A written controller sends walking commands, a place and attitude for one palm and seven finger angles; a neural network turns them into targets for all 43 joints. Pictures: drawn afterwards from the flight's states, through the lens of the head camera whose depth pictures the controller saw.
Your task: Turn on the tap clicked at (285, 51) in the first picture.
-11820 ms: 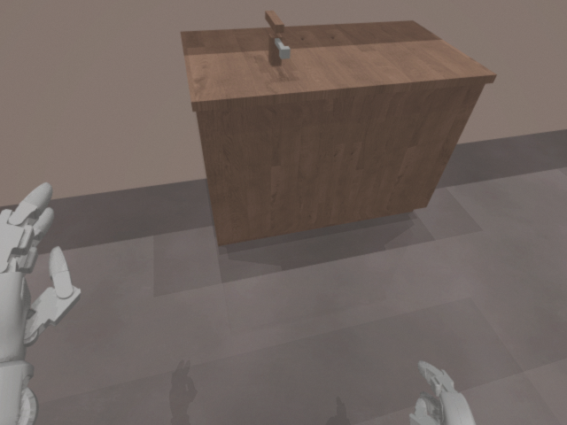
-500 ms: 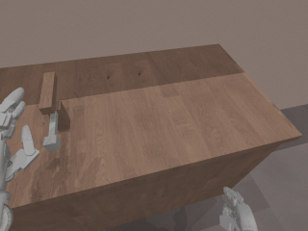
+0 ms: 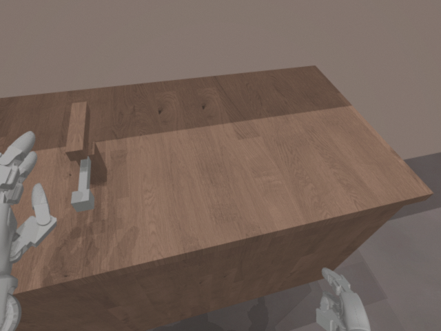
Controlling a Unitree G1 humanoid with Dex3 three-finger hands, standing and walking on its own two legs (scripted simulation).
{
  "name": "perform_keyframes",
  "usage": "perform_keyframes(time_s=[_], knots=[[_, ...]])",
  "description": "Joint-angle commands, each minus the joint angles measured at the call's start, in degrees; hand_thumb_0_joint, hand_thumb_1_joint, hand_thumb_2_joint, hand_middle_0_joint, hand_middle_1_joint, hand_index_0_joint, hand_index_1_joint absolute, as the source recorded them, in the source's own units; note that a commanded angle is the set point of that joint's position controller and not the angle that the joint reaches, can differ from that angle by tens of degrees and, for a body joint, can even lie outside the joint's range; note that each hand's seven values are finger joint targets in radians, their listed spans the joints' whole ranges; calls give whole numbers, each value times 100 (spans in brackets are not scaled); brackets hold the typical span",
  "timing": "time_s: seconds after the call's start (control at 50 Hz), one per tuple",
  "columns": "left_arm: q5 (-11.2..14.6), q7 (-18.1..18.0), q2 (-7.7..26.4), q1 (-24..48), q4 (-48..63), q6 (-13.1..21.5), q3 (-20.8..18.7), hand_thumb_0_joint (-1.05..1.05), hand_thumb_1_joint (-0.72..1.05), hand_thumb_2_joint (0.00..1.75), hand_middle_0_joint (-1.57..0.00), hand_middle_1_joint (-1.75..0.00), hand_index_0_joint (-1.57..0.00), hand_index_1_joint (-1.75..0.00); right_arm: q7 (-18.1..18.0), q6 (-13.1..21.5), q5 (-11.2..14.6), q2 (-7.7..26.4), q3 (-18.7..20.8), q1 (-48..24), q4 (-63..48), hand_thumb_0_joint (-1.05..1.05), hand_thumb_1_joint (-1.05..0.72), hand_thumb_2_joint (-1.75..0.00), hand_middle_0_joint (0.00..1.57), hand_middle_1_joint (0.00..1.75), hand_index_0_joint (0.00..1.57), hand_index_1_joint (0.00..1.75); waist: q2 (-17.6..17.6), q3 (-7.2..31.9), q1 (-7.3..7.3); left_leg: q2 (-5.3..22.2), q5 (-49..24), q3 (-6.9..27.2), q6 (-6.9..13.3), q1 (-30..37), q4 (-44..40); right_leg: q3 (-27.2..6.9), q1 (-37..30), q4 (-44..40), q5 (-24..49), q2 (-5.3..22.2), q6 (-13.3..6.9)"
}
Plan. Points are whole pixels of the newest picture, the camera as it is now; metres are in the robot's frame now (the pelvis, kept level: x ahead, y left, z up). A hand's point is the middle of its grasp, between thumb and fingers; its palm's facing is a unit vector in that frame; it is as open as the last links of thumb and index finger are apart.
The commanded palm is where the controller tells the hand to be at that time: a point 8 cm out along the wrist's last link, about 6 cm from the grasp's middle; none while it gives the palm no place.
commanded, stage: shuffle to correct the standing spot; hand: left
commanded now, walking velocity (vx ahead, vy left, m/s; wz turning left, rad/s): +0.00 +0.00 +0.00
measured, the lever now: (83, 200) +0.30 +0.27 +0.07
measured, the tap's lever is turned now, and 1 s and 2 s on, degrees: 0 0 0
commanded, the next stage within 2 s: come to a stop and stand still in 0.62 s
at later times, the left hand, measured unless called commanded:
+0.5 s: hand (71, 236) +0.20 +0.21 +0.16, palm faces +0.31 -0.83 -0.46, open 7.4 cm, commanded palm +0.14 +0.25 +0.17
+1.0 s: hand (39, 302) +0.12 +0.21 +0.16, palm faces +0.37 -0.84 -0.39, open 7.4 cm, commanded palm +0.08 +0.26 +0.17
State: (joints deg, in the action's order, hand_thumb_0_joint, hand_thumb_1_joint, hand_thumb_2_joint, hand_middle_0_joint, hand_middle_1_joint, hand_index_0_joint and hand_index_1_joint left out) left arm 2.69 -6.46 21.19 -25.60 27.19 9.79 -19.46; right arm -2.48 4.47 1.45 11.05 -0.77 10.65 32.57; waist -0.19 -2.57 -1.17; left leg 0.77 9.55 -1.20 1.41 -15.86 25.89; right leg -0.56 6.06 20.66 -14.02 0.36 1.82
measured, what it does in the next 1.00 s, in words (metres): lifts its left foot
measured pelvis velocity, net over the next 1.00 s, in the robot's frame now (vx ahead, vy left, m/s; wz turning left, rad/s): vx -0.08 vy -0.02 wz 0.00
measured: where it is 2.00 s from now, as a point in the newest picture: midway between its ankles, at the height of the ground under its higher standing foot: outside the picture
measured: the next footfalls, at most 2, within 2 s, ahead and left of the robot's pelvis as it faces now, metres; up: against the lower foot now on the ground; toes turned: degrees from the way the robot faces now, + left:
left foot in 1.08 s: -0.06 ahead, +0.09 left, +0.00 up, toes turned +3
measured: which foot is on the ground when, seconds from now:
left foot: down 0.00-0.90, up 0.92-1.00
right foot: down 0.00-1.00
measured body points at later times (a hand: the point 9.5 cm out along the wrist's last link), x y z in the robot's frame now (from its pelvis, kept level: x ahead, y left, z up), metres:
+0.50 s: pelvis -0.03 -0.03 -0.01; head +0.04 -0.01 +0.44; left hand +0.17 +0.25 +0.19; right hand +0.17 -0.24 -0.09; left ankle +0.05 +0.10 -0.74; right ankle -0.03 -0.15 -0.74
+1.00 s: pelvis -0.08 -0.02 -0.02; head -0.06 -0.01 +0.43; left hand +0.10 +0.25 +0.18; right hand +0.08 -0.25 -0.10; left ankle -0.06 +0.09 -0.70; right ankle -0.03 -0.15 -0.74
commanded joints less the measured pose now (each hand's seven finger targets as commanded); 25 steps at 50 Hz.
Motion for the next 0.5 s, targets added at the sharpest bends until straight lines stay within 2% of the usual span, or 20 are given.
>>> perform_keyframes(time_s=[0.0,0.04,0.06,0.08,0.1,0.14,0.16,0.18,0.24,0.26,0.28,0.34,0.36,0.38,0.4,0.42,0.46,0.48], knots=[[22,-83,878,452,1266,353,-585,0,90,90,-20,-30,-20,-30,-47,319,3,725,294,-551,-930,0,-90,-90,20,30,20,30,369,675,46,399,291,506,60,644,-608,-56,323,-311,622,171,-246],[10,-83,891,445,1382,381,-589,0,90,90,-20,-30,-20,-30,-42,340,0,725,302,-524,-922,0,-90,-90,20,30,20,30,436,792,46,419,242,503,70,718,-584,-67,286,-259,663,181,-251],[0,-125,1055,427,1448,371,-740,0,90,90,-20,-30,-20,-30,-60,356,22,723,284,-604,-895,0,-90,-90,20,30,20,30,467,835,35,424,122,524,72,745,-589,-12,251,-211,707,181,-237],[36,-89,839,397,1391,372,-533,0,90,90,-20,-30,-20,-30,-61,341,-10,711,244,-546,-902,0,-90,-90,20,30,20,30,430,774,41,420,128,543,58,719,-693,37,292,-224,665,93,-209],[27,-107,955,474,1595,397,-628,0,90,90,-20,-30,-20,-30,-69,383,9,689,274,-560,-978,0,-90,-90,20,30,20,30,549,768,35,488,22,566,48,768,-696,-15,308,-193,706,114,-222],[49,-108,979,393,1606,434,-691,0,90,90,-20,-30,-20,-30,-70,403,-1,679,265,-490,-992,0,-90,-90,20,30,20,30,532,719,16,602,-106,633,34,703,-716,35,329,-112,685,70,-200],[29,-141,1144,351,1613,431,-859,0,90,90,-20,-30,-20,-30,-84,414,9,684,253,-552,-950,0,-90,-90,20,30,20,30,653,713,6,645,-254,661,35,681,-722,68,357,-32,682,48,-191],[72,-93,900,261,1481,427,-659,0,90,90,-20,-30,-20,-30,-63,380,-31,687,228,-478,-952,0,-90,-90,20,30,20,30,669,719,-6,672,-270,661,48,629,-781,135,337,10,628,-15,-170],[76,-82,967,208,1567,498,-774,0,90,90,-20,-30,-20,-30,-36,436,-20,660,280,-388,-1025,0,-90,-90,20,30,20,30,810,787,-14,867,-365,679,53,575,-662,93,372,142,574,23,-189],[59,-103,1063,90,1525,482,-902,0,90,90,-20,-30,-20,-30,-35,445,-4,660,273,-436,-986,0,-90,-90,20,30,20,30,757,845,-26,888,-541,695,64,611,-611,121,393,174,598,12,-183],[100,-49,850,-6,1420,468,-713,0,90,90,-20,-30,-20,-30,-13,405,-50,687,257,-388,-995,0,-90,-90,20,30,20,30,677,872,-28,900,-542,654,90,582,-591,151,401,175,590,-21,-159],[114,-18,986,11,1729,567,-864,0,90,90,-20,-30,-20,-30,19,458,-31,669,334,-343,-1093,0,-90,-90,20,30,20,30,738,930,-35,983,-828,591,78,478,-249,76,470,223,818,65,-220],[96,-50,1140,-100,1713,561,-1039,0,90,90,-20,-30,-20,-30,14,467,-17,653,319,-402,-1045,0,-90,-90,20,30,20,30,658,988,-39,981,-1135,566,86,545,-121,55,512,203,1014,93,-237],[127,10,890,-139,1716,587,-797,0,90,90,-20,-30,-20,-30,39,416,-68,674,300,-331,-1051,0,-90,-90,20,30,20,30,596,1074,-28,937,-1186,512,86,530,-52,97,493,213,1083,52,-224],[126,11,1091,-41,1971,656,-969,0,90,90,-20,-30,-20,-30,29,462,-36,671,384,-335,-1120,0,-90,-90,20,30,20,30,581,1106,-26,937,-1347,462,61,577,151,15,562,220,1266,131,-267],[147,27,1088,-140,1881,697,-1010,0,90,90,-20,-30,-20,-30,33,449,-75,670,372,-285,-1077,0,-90,-90,20,30,20,30,496,1165,-17,861,-1339,409,34,547,302,-9,595,154,1395,160,-273],[136,-12,1287,-186,1965,754,-1208,0,90,90,-20,-30,-20,-30,0,463,-46,619,400,-307,-1038,0,-90,-90,20,30,20,30,196,1223,30,682,-1515,299,-38,701,701,-281,810,67,2002,389,-434],[166,27,1052,-226,1904,784,-981,0,90,90,-20,-30,-20,-30,8,402,-103,616,383,-222,-1023,0,-90,-90,20,30,20,30,38,1234,63,550,-1435,193,-64,681,834,-257,880,50,2122,451,-448]])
